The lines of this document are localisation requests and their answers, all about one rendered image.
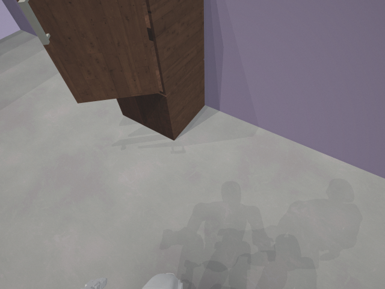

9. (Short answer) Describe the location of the robot left thigh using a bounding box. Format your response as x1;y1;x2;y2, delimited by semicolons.
142;273;183;289

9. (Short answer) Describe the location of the handle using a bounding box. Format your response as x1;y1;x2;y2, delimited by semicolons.
18;0;50;45

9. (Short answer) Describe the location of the cupboard door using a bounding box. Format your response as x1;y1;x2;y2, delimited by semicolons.
16;0;160;103

